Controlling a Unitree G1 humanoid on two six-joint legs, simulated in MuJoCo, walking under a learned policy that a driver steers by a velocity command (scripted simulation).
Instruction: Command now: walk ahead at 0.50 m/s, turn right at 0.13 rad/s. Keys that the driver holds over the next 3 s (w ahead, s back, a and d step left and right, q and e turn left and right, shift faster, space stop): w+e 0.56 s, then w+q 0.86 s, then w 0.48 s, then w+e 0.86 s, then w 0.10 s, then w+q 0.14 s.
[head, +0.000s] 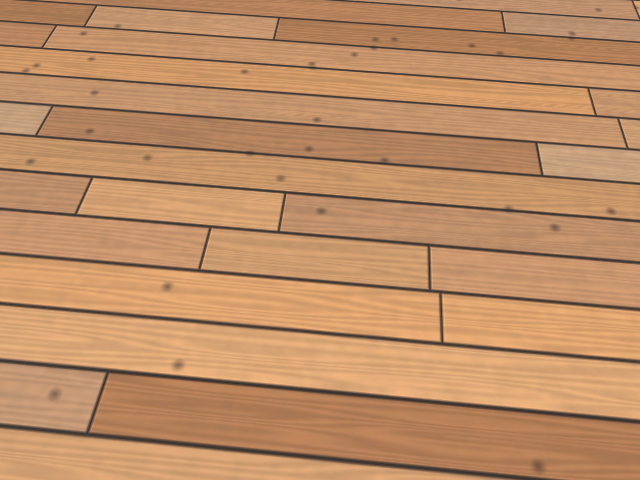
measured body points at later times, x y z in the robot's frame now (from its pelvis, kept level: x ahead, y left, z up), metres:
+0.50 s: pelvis +0.28 -0.05 -0.01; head +0.31 -0.07 +0.44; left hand +0.52 +0.15 -0.10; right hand +0.23 -0.33 -0.15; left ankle +0.11 +0.10 -0.70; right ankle +0.37 -0.16 -0.73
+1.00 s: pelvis +0.57 -0.11 +0.00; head +0.60 -0.12 +0.44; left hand +0.66 +0.16 -0.13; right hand +0.71 -0.39 -0.11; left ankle +0.74 -0.05 -0.72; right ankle +0.37 -0.16 -0.72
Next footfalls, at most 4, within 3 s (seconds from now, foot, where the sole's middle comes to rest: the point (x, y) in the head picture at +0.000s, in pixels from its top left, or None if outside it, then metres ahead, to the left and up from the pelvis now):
0.48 right None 0.41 -0.17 -0.76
1.02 left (366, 339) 0.77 -0.05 -0.76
1.48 right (454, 254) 1.03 -0.28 -0.76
1.96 left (340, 186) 1.25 0.02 -0.76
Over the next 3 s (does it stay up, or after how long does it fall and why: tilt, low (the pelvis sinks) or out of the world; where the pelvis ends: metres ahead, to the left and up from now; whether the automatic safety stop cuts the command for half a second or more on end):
stays up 1.69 -0.14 0.00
